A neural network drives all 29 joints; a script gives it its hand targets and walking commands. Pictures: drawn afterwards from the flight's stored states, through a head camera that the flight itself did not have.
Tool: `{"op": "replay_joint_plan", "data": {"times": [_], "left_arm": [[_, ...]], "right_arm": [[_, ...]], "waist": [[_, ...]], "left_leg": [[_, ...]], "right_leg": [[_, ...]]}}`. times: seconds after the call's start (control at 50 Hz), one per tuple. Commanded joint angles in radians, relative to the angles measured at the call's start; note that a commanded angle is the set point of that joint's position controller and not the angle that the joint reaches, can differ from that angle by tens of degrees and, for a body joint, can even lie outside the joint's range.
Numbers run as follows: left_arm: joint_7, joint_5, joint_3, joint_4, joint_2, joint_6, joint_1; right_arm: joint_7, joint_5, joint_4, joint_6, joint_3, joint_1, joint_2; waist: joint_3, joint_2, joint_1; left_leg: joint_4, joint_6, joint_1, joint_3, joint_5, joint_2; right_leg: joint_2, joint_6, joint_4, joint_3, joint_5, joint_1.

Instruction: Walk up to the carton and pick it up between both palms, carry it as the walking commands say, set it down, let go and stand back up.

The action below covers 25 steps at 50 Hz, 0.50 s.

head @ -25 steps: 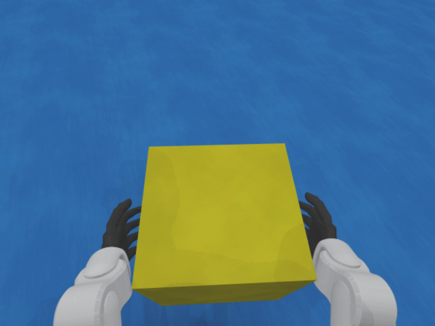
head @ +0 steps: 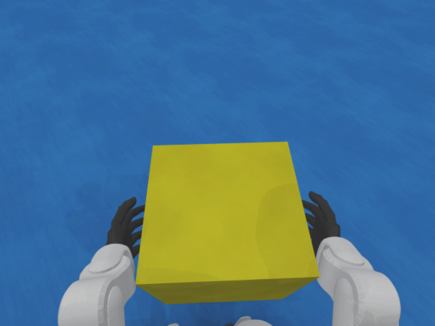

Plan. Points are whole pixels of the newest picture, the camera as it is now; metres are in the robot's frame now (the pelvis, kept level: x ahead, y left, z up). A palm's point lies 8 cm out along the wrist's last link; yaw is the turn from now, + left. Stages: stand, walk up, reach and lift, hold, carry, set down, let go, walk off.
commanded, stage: carry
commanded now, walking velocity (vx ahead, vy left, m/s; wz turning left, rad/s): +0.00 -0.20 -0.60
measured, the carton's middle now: (222, 228) +0.30 -0.01 +0.02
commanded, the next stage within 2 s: none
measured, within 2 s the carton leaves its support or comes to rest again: neither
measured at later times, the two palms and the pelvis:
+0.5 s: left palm (283, 268) +0.21 -0.09 +0.09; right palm out of the picture +0.10 -0.38 +0.07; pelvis -0.07 -0.14 +0.00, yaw -18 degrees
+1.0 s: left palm out of the picture +0.08 -0.28 +0.09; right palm out of the picture -0.11 -0.53 +0.07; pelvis -0.21 -0.26 -0.01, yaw -35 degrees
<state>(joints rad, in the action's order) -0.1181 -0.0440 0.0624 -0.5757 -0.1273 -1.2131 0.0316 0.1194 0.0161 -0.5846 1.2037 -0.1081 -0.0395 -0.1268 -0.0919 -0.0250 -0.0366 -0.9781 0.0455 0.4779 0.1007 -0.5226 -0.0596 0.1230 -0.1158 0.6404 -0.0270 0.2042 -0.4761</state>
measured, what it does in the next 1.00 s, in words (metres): steps to the right, turning right: left foot, then right foot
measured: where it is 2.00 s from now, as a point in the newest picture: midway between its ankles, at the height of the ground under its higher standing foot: outside the picture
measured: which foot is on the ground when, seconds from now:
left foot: up 0.00-0.06, down 0.08-0.34, up 0.36-0.64, down 0.66-0.90, up 0.92-1.00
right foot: down 0.00-0.08, up 0.10-0.30, down 0.32-0.68, up 0.70-0.88, down 0.90-1.00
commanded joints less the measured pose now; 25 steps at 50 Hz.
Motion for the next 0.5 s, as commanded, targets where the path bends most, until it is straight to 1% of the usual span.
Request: {"op": "replay_joint_plan", "data": {"times": [0.0, 0.02, 0.04, 0.06, 0.08, 0.1, 0.12, 0.14, 0.16, 0.18, 0.2, 0.24, 0.26, 0.28, 0.3, 0.32, 0.34, 0.36, 0.38, 0.4, 0.42, 0.44, 0.46, 0.48], "left_arm": [[0.123, 0.287, -0.688, -0.245, -0.857, 0.056, 0.428], [0.119, 0.293, -0.701, -0.251, -0.863, 0.053, 0.450], [0.118, 0.296, -0.712, -0.251, -0.856, 0.049, 0.459], [0.119, 0.310, -0.737, -0.260, -0.862, 0.046, 0.481], [0.119, 0.319, -0.742, -0.261, -0.857, 0.038, 0.493], [0.125, 0.335, -0.753, -0.303, -0.839, 0.037, 0.547], [0.127, 0.349, -0.784, -0.296, -0.852, 0.031, 0.542], [0.131, 0.367, -0.786, -0.289, -0.870, 0.031, 0.548], [0.131, 0.376, -0.792, -0.301, -0.862, 0.035, 0.550], [0.132, 0.381, -0.793, -0.317, -0.860, 0.036, 0.559], [0.135, 0.387, -0.794, -0.312, -0.848, 0.034, 0.547], [0.138, 0.391, -0.783, -0.277, -0.827, 0.018, 0.508], [0.138, 0.386, -0.770, -0.240, -0.821, 0.009, 0.478], [0.139, 0.380, -0.756, -0.202, -0.806, 0.002, 0.433], [0.141, 0.374, -0.748, -0.164, -0.798, -0.007, 0.400], [0.143, 0.361, -0.735, -0.136, -0.792, -0.012, 0.387], [0.141, 0.345, -0.717, -0.125, -0.773, -0.014, 0.382], [0.136, 0.324, -0.678, -0.106, -0.778, -0.002, 0.396], [0.131, 0.313, -0.665, -0.099, -0.782, 0.002, 0.394], [0.131, 0.306, -0.661, -0.112, -0.803, 0.004, 0.399], [0.132, 0.301, -0.658, -0.119, -0.830, 0.008, 0.405], [0.133, 0.298, -0.665, -0.133, -0.837, 0.014, 0.414], [0.134, 0.292, -0.659, -0.132, -0.844, 0.020, 0.409], [0.133, 0.290, -0.657, -0.151, -0.850, 0.029, 0.413]], "right_arm": [[-0.146, -0.343, -0.200, -0.041, 0.762, -0.427, -0.905], [-0.146, -0.337, -0.194, -0.042, 0.749, -0.422, -0.903], [-0.147, -0.327, -0.180, -0.042, 0.738, -0.405, -0.898], [-0.150, -0.313, -0.181, -0.043, 0.725, -0.393, -0.894], [-0.151, -0.305, -0.167, -0.043, 0.713, -0.382, -0.880], [-0.156, -0.302, -0.163, -0.050, 0.704, -0.348, -0.886], [-0.162, -0.290, -0.141, -0.047, 0.698, -0.326, -0.885], [-0.160, -0.288, -0.155, -0.052, 0.698, -0.369, -0.883], [-0.158, -0.283, -0.156, -0.057, 0.695, -0.381, -0.868], [-0.153, -0.278, -0.169, -0.058, 0.687, -0.385, -0.863], [-0.144, -0.273, -0.196, -0.058, 0.683, -0.387, -0.844], [-0.127, -0.252, -0.197, -0.044, 0.669, -0.353, -0.816], [-0.120, -0.241, -0.203, -0.036, 0.663, -0.341, -0.799], [-0.116, -0.233, -0.193, -0.026, 0.669, -0.322, -0.782], [-0.111, -0.221, -0.180, -0.017, 0.665, -0.295, -0.760], [-0.109, -0.216, -0.171, -0.007, 0.666, -0.285, -0.746], [-0.109, -0.232, -0.192, -0.001, 0.701, -0.307, -0.765], [-0.119, -0.273, -0.185, 0.005, 0.750, -0.394, -0.794], [-0.129, -0.291, -0.159, 0.008, 0.736, -0.408, -0.804], [-0.133, -0.305, -0.167, 0.005, 0.743, -0.430, -0.825], [-0.134, -0.312, -0.180, 0.000, 0.755, -0.445, -0.851], [-0.137, -0.318, -0.179, -0.005, 0.767, -0.453, -0.865], [-0.142, -0.328, -0.175, -0.007, 0.775, -0.462, -0.883], [-0.145, -0.342, -0.194, -0.012, 0.784, -0.474, -0.888]], "waist": [[0.597, 0.161, 0.042], [0.604, 0.142, 0.036], [0.605, 0.098, 0.021], [0.608, -0.018, 0.001], [0.622, -0.439, 0.000], [0.536, -0.399, -0.009], [0.504, -0.283, 0.006], [0.503, -0.183, 0.013], [0.486, -0.167, 0.016], [0.477, -0.183, 0.022], [0.488, -0.214, 0.018], [0.478, -0.262, 0.015], [0.491, -0.267, 0.016], [0.498, -0.235, 0.028], [0.494, -0.161, 0.040], [0.538, 0.037, 0.046], [0.541, 0.426, 0.032], [0.506, 0.473, 0.042], [0.490, 0.334, 0.045], [0.486, 0.242, 0.047], [0.521, 0.236, 0.046], [0.542, 0.247, 0.045], [0.549, 0.248, 0.044], [0.548, 0.225, 0.045]], "left_leg": [[0.168, -0.039, -0.114, -0.039, 0.029, 0.017], [0.258, -0.055, -0.191, -0.043, 0.051, 0.020], [0.408, -0.085, -0.334, -0.049, 0.112, 0.006], [0.622, -0.145, -0.508, -0.156, 0.201, -0.137], [0.663, -0.286, -0.557, -0.504, 0.522, -0.534], [0.633, -0.395, -0.452, -0.447, 0.624, -0.599], [0.608, -0.367, -0.393, -0.342, 0.673, -0.541], [0.545, -0.309, -0.439, -0.243, 0.736, -0.462], [0.501, -0.245, -0.466, -0.165, 0.806, -0.411], [0.469, -0.193, -0.454, -0.100, 0.870, -0.373], [0.448, -0.178, -0.466, -0.068, 0.959, -0.360], [0.419, -0.134, -0.414, 0.025, 1.014, -0.332], [0.374, -0.118, -0.379, 0.046, 1.042, -0.320], [0.299, -0.089, -0.354, 0.071, 1.017, -0.295], [0.202, -0.051, -0.289, 0.075, 0.889, -0.254], [0.075, -0.004, -0.126, 0.080, 0.516, -0.196], [-0.086, 0.054, 0.121, 0.118, -0.199, -0.047], [-0.176, 0.055, 0.110, 0.037, -0.272, -0.030], [-0.240, 0.050, 0.068, 0.000, -0.221, -0.038], [-0.222, 0.044, 0.082, -0.013, -0.162, -0.043], [-0.170, 0.036, 0.098, -0.007, -0.095, -0.046], [-0.129, 0.032, 0.098, -0.010, -0.042, -0.046], [-0.113, 0.030, 0.091, -0.015, -0.023, -0.042], [-0.083, 0.026, 0.080, -0.014, -0.022, -0.031]], "right_leg": [[-0.294, -0.092, -0.197, 0.366, -0.487, 0.368], [-0.277, -0.064, -0.214, 0.367, -0.408, 0.316], [-0.240, -0.008, -0.213, 0.327, -0.295, 0.206], [-0.166, 0.075, -0.134, 0.236, -0.102, 0.039], [-0.019, 0.132, 0.283, 0.063, 0.320, -0.112], [-0.101, 0.142, 0.545, 0.103, 0.348, -0.186], [-0.135, 0.114, 0.610, 0.143, 0.277, -0.168], [-0.159, 0.115, 0.558, 0.118, 0.201, -0.171], [-0.170, 0.123, 0.448, 0.095, 0.183, -0.193], [-0.167, 0.118, 0.342, 0.056, 0.163, -0.154], [-0.145, 0.113, 0.256, 0.011, 0.193, -0.109], [-0.110, 0.113, 0.078, -0.069, 0.238, 0.034], [-0.080, 0.111, 0.014, -0.105, 0.219, 0.112], [-0.053, 0.104, -0.102, -0.125, 0.168, 0.190], [-0.057, 0.089, -0.195, -0.076, 0.061, 0.270], [-0.171, 0.041, -0.182, 0.069, -0.313, 0.430], [-0.393, -0.053, -0.165, 0.361, -0.770, 0.558], [-0.394, -0.130, -0.141, 0.376, -0.969, 0.428], [-0.344, -0.126, -0.136, 0.331, -0.915, 0.383], [-0.321, -0.106, -0.128, 0.279, -0.821, 0.394], [-0.311, -0.087, -0.132, 0.252, -0.704, 0.414], [-0.302, -0.080, -0.143, 0.250, -0.598, 0.413], [-0.300, -0.079, -0.161, 0.269, -0.507, 0.418], [-0.295, -0.080, -0.180, 0.294, -0.443, 0.421]]}}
